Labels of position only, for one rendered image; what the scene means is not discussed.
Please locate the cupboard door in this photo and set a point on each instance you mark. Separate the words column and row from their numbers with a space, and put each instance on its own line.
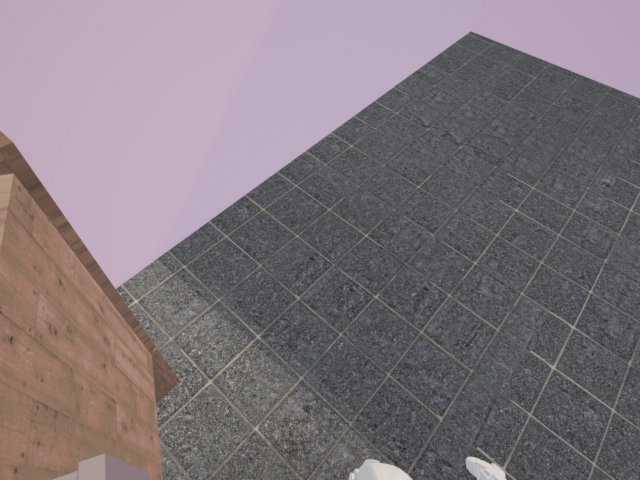
column 75, row 380

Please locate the robot right hand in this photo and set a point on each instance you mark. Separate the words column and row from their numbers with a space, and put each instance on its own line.
column 483, row 470

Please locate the handle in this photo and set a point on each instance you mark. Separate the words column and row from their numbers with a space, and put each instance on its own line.
column 106, row 467

